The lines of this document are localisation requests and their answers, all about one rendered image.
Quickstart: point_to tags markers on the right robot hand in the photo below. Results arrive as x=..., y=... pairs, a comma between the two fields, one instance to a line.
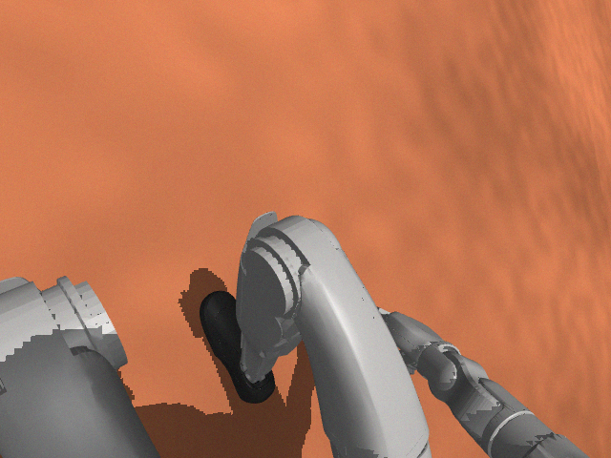
x=410, y=335

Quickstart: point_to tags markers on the right robot arm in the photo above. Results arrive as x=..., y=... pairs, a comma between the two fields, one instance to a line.
x=501, y=425

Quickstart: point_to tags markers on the right robot foot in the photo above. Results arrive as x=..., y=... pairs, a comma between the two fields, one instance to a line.
x=219, y=323

